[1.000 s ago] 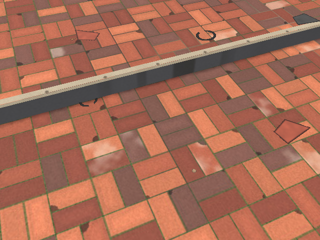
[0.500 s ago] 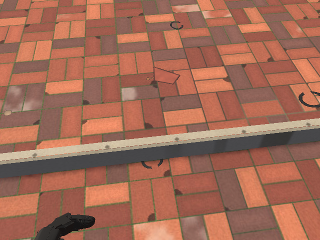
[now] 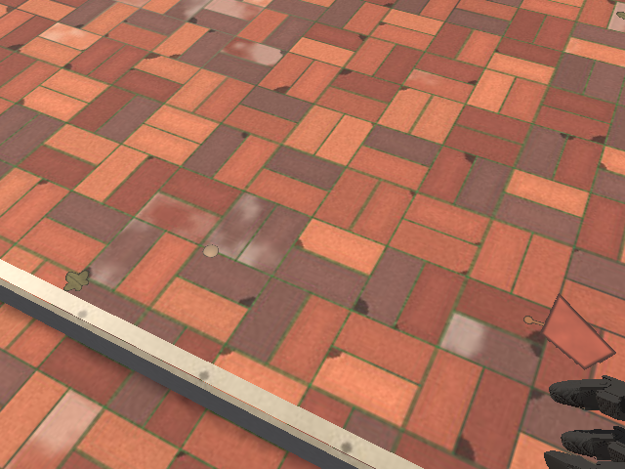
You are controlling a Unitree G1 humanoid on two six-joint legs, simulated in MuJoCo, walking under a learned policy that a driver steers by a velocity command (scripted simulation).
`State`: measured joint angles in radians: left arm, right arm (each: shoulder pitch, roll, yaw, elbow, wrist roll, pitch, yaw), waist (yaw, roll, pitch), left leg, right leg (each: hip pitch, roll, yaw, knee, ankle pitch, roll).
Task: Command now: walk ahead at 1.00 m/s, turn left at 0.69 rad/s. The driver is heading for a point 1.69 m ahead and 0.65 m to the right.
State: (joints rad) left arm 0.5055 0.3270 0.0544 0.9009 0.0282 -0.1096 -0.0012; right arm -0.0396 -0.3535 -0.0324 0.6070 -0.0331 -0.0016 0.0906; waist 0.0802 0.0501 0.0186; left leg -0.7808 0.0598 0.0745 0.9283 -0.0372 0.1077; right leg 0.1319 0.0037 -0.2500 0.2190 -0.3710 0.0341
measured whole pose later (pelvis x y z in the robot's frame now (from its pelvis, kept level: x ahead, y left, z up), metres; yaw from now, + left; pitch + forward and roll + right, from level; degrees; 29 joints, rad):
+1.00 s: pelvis +0.95 -0.14 +0.11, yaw -37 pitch +4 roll +1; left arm 0.37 0.39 0.10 0.79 0.00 -0.06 0.00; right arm 0.11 -0.27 0.00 0.58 -0.06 -0.08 -0.03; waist 0.06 -0.03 0.00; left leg -0.50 0.00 0.02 0.64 -0.20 -0.02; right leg -0.21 0.15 0.17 1.17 -0.38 -0.12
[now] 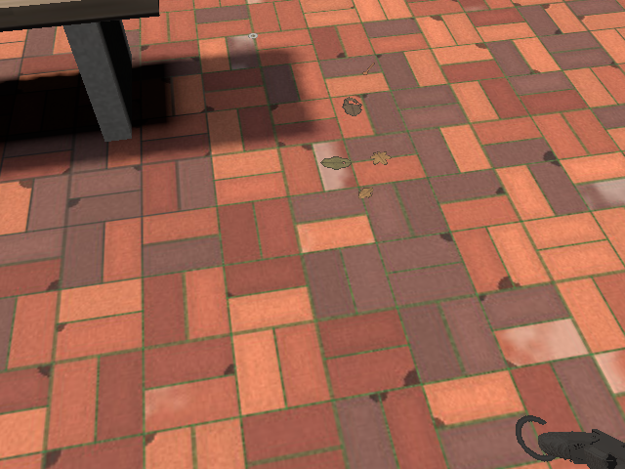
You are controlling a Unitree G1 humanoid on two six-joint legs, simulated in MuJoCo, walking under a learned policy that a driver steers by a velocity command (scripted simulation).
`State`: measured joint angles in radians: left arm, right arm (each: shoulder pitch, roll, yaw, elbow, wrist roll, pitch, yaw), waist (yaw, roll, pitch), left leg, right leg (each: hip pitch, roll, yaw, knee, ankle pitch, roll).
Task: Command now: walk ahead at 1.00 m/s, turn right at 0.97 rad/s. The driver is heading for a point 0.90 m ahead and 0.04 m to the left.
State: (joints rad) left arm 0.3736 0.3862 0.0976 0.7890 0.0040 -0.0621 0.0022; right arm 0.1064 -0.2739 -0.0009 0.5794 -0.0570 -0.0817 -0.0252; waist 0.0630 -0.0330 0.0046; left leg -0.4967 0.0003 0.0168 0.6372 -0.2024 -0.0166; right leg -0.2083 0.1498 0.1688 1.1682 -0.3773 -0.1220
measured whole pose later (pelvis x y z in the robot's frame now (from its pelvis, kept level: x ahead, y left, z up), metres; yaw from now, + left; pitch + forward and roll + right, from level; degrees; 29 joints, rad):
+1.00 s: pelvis +0.92 -0.04 +0.02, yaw +2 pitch +1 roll +0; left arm 0.12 0.27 0.02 0.71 -0.01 -0.08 0.02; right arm 0.25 -0.26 -0.03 0.80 0.00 -0.08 0.03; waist -0.03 -0.01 0.08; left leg -0.28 -0.14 0.03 0.42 -0.15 0.15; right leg -0.61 -0.08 0.10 1.19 -0.36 0.02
